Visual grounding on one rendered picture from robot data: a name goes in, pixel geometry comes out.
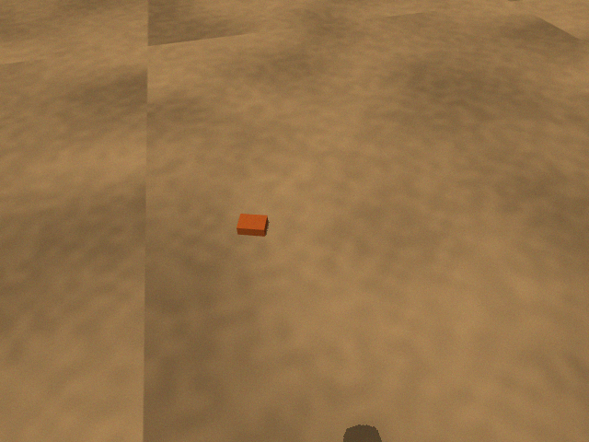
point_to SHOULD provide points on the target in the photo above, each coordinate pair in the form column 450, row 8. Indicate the small box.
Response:
column 252, row 225

